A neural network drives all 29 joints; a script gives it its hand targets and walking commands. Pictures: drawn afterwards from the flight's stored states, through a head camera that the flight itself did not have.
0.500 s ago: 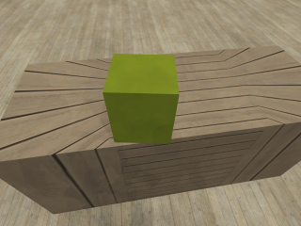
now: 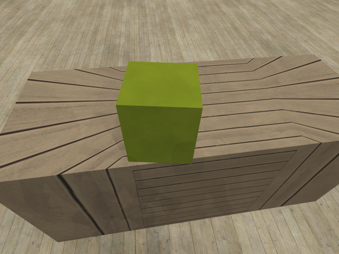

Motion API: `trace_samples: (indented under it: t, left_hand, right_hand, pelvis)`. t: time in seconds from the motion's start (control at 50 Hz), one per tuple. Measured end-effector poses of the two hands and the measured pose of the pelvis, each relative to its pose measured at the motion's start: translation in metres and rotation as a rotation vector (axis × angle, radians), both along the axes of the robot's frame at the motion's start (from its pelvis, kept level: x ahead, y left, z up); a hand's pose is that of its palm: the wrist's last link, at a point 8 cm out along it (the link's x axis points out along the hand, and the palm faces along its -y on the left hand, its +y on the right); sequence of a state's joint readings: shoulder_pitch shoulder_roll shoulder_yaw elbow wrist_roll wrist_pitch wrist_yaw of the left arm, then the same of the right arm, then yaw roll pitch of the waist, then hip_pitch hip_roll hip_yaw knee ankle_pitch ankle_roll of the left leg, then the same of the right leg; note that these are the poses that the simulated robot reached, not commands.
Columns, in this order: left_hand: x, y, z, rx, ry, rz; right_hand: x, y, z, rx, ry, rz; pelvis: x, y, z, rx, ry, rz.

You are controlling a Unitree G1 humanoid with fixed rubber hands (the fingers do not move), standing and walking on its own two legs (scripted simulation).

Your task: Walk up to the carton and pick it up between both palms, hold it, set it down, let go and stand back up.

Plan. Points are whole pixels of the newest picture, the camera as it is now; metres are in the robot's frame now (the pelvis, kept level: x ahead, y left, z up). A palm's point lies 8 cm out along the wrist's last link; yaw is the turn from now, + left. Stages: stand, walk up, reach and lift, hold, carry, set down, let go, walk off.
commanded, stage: walk up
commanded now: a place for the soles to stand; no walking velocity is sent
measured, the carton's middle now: (161, 114) +0.52 +0.03 +0.01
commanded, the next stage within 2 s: none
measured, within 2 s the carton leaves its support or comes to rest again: neither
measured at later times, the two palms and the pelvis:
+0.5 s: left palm out of the picture +0.09 +0.26 -0.13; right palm out of the picture +0.16 -0.36 -0.14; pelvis +0.07 -0.05 -0.03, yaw +8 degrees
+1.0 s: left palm out of the picture +0.10 +0.27 -0.13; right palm (275, 218) +0.26 -0.30 -0.14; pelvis +0.08 -0.04 -0.03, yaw +10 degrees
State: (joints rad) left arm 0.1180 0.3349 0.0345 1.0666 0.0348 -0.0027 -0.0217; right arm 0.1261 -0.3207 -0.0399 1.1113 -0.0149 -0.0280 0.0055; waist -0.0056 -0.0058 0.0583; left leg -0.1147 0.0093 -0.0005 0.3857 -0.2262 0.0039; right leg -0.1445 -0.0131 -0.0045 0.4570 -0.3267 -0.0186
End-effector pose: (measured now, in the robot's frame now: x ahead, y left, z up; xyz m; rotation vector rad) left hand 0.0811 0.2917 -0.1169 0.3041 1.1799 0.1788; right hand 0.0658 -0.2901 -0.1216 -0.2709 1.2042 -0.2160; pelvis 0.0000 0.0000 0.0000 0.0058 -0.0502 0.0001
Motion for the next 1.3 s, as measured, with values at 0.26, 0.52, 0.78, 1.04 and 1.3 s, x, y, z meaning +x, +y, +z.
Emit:
trace_samples:
  t: [0.26, 0.52, 0.78, 1.04, 1.3]
  left_hand:
    - [0.025, -0.021, 0.0, 0.073, -0.071, 0.025]
    - [0.014, -0.03, -0.019, 0.055, -0.042, 0.14]
    - [0.022, -0.035, -0.025, 0.057, -0.033, 0.171]
    - [0.026, -0.016, -0.012, 0.071, -0.041, 0.197]
    - [0.02, -0.025, -0.009, 0.011, -0.025, 0.206]
  right_hand:
    - [-0.008, -0.09, -0.01, -0.105, 0.088, 0.013]
    - [0.104, -0.063, -0.023, -0.062, 0.019, 0.179]
    - [0.19, -0.025, -0.025, -0.001, -0.141, 0.249]
    - [0.19, -0.013, -0.015, 0.011, -0.109, 0.257]
    - [0.159, -0.013, 0.0, 0.003, -0.042, 0.245]
  pelvis:
    - [0.035, -0.053, -0.023, 0.014, -0.021, 0.038]
    - [0.068, -0.05, -0.034, -0.005, -0.035, 0.142]
    - [0.079, -0.052, -0.037, -0.001, -0.021, 0.168]
    - [0.078, -0.041, -0.025, -0.003, -0.021, 0.18]
    - [0.07, -0.041, -0.008, -0.015, -0.008, 0.192]
